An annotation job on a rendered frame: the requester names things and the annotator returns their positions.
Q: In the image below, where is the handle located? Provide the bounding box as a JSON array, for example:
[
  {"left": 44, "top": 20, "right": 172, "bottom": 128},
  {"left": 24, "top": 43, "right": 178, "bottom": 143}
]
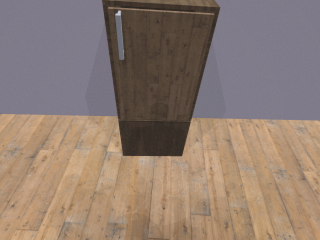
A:
[{"left": 115, "top": 10, "right": 124, "bottom": 60}]

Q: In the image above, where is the cupboard door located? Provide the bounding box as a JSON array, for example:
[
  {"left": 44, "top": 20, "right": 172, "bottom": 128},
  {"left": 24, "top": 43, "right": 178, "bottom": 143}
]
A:
[{"left": 108, "top": 7, "right": 215, "bottom": 121}]

